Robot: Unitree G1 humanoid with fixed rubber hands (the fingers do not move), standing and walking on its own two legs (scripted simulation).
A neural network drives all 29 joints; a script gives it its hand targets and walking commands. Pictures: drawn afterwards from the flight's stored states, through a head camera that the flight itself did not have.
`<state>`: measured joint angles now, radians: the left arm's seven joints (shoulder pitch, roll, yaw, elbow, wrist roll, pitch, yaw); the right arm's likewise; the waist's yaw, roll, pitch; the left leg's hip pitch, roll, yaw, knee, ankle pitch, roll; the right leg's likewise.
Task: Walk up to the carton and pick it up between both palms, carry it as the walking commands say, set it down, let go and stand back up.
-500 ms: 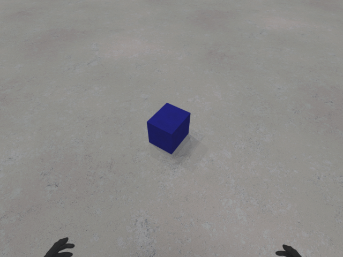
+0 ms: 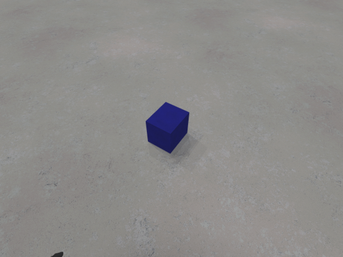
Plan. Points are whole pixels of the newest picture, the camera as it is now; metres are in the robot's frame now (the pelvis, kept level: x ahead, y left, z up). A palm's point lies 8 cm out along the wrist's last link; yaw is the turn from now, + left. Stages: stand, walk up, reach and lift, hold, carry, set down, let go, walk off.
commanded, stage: stand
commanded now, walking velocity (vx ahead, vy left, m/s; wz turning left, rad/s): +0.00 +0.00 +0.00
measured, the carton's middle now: (168, 127) +1.09 +0.04 -0.67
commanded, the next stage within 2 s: walk up in 0.70 s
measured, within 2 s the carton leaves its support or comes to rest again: neither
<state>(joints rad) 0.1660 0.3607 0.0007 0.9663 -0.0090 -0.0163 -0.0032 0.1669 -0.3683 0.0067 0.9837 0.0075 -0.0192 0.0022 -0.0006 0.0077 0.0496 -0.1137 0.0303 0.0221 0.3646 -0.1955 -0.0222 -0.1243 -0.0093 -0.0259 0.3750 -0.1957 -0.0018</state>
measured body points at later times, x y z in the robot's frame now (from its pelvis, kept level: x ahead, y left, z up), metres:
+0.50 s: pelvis +0.00 +0.01 +0.00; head +0.01 +0.00 +0.45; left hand +0.09 +0.31 -0.12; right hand +0.09 -0.30 -0.13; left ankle +0.00 +0.13 -0.75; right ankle +0.01 -0.12 -0.75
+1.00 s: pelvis +0.01 +0.01 +0.00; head +0.01 +0.01 +0.45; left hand +0.09 +0.31 -0.12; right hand +0.07 -0.29 -0.13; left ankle +0.00 +0.13 -0.74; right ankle +0.00 -0.12 -0.74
